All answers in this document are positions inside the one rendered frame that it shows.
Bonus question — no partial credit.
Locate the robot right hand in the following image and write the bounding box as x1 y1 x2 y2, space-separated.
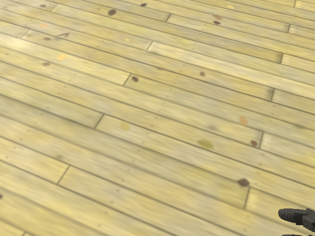
278 208 315 236

